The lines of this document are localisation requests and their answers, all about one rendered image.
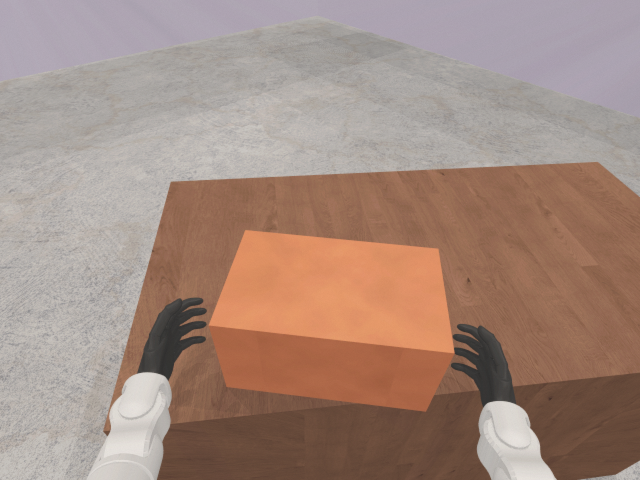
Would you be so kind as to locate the left robot hand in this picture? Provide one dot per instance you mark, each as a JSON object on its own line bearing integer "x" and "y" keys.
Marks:
{"x": 164, "y": 346}

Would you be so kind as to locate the right robot forearm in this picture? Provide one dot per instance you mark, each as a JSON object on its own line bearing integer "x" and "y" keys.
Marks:
{"x": 507, "y": 447}

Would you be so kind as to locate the pedestal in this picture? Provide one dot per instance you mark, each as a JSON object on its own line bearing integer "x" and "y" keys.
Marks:
{"x": 545, "y": 257}

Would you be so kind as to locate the carton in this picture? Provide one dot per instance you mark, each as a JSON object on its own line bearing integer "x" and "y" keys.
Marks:
{"x": 334, "y": 319}

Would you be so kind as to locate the left robot forearm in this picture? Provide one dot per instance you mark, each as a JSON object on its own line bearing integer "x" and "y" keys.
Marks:
{"x": 139, "y": 419}

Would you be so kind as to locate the right robot hand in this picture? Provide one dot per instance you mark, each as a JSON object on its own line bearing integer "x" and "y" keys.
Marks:
{"x": 492, "y": 376}

